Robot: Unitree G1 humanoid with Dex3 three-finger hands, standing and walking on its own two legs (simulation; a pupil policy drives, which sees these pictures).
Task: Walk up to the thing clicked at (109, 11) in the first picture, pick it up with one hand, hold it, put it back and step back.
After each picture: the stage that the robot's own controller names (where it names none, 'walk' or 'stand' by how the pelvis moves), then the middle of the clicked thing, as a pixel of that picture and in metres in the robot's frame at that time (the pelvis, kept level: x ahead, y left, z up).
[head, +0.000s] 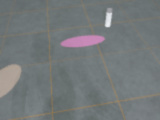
stand; (108, 17) +1.84 -0.33 -0.65
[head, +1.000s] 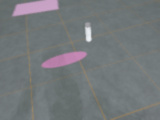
walk; (88, 32) +1.72 +0.07 -0.62
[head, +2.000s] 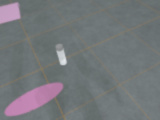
walk; (61, 54) +1.13 +0.31 -0.65
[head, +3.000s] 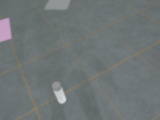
walk; (59, 93) +0.70 +0.29 -0.65
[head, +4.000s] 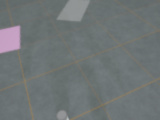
walk; out of the picture +0.48 +0.23 -0.64
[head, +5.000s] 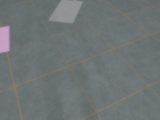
stand; out of the picture +0.41 +0.21 -0.65
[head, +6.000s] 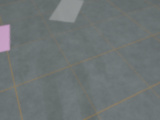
stand; out of the picture +0.40 +0.20 -0.66
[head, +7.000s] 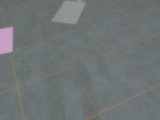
stand; out of the picture +0.41 +0.21 -0.66
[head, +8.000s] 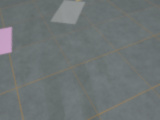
stand; out of the picture +0.39 +0.22 -0.66
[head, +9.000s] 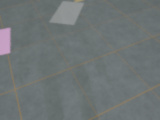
go down; out of the picture +0.39 +0.22 -0.66
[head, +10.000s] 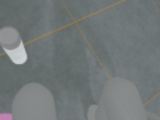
go down; (14, 48) +0.48 +0.24 -0.25
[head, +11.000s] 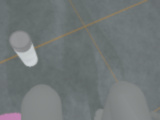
approach; (26, 51) +0.48 +0.24 -0.26
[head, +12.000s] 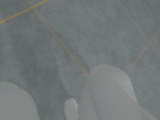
close in; out of the picture +0.47 +0.29 -0.16
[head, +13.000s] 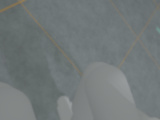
close; out of the picture +0.45 +0.30 -0.16
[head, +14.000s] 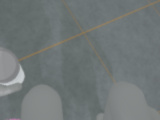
lift; (8, 72) +0.35 +0.25 -0.03
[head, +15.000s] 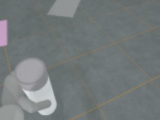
hold; (40, 91) +0.30 +0.15 +0.08
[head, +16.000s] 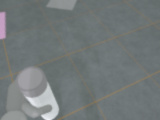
hold; (42, 97) +0.30 +0.16 +0.03
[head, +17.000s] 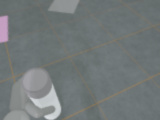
crouch; (45, 98) +0.30 +0.15 +0.03
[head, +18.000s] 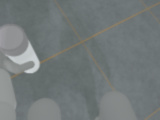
crouch; (22, 54) +0.44 +0.18 -0.05
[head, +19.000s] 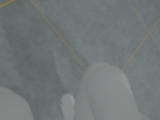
lower; out of the picture +0.43 +0.28 -0.18
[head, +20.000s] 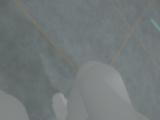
lower; out of the picture +0.45 +0.29 -0.17
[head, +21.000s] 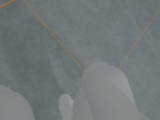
lower; out of the picture +0.43 +0.29 -0.16
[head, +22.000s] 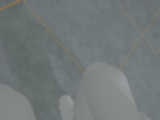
lower; out of the picture +0.42 +0.28 -0.16
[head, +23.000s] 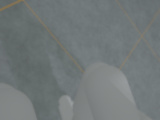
loosen; out of the picture +0.42 +0.27 -0.16
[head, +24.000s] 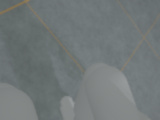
withdraw; out of the picture +0.42 +0.27 -0.16
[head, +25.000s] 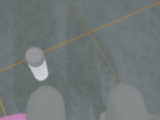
walk; (38, 66) +0.45 +0.21 -0.26
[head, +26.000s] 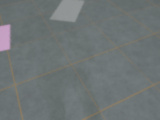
stand; out of the picture +0.36 +0.17 -0.59
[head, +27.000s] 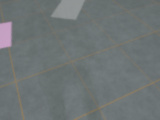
stand; out of the picture +0.38 +0.18 -0.60
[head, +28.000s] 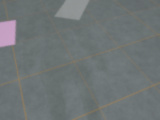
stand; out of the picture +0.39 +0.17 -0.62
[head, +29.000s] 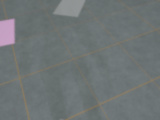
walk; out of the picture +0.40 +0.18 -0.65
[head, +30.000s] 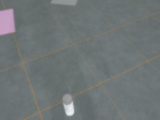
walk; (68, 105) +0.54 +0.17 -0.64
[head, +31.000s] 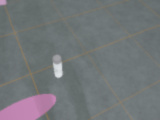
walk; (57, 66) +0.82 +0.20 -0.64
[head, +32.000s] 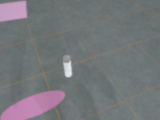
stand; (67, 66) +0.99 +0.19 -0.64
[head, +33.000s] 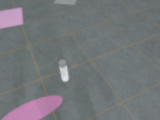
stand; (63, 71) +0.98 +0.22 -0.66
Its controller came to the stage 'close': yes
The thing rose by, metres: 0.68
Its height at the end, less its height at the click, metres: +0.00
